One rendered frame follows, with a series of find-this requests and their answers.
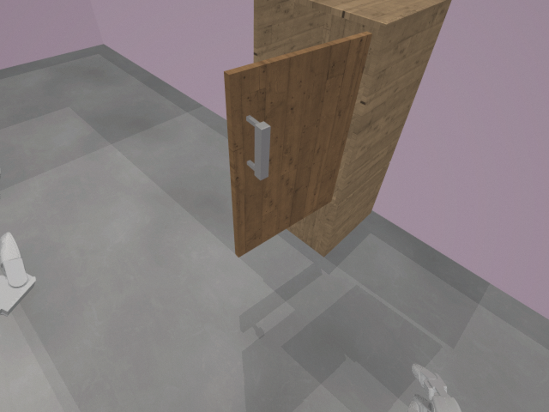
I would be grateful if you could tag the cupboard door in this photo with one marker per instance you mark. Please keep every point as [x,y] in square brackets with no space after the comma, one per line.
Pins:
[307,97]

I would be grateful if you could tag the right robot hand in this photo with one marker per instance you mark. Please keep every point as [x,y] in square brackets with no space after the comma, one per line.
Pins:
[436,391]

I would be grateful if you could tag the handle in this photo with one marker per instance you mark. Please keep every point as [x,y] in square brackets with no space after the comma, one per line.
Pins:
[262,146]

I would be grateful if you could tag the left robot hand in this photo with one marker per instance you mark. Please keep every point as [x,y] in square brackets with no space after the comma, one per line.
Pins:
[17,283]

